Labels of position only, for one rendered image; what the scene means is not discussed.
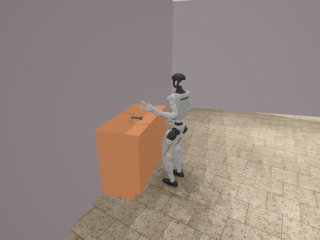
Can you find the counter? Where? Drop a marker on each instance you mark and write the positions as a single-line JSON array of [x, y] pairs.
[[128, 150]]

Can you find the robot right upper arm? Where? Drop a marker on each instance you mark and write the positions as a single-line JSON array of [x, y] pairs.
[[189, 106]]

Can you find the left robot hand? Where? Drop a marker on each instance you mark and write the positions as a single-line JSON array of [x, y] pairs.
[[148, 107]]

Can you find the robot right foot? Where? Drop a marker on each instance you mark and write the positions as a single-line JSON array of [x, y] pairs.
[[181, 174]]

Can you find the left robot forearm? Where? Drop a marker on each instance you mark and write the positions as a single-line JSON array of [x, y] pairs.
[[163, 114]]

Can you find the robot left upper arm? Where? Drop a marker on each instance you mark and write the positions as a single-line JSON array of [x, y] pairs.
[[172, 104]]

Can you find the tap lever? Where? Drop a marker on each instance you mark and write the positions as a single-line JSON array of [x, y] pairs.
[[134, 117]]

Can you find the robot head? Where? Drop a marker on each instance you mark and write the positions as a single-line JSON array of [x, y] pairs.
[[178, 77]]

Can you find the right robot hand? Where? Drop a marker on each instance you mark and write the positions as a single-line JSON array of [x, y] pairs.
[[172, 121]]

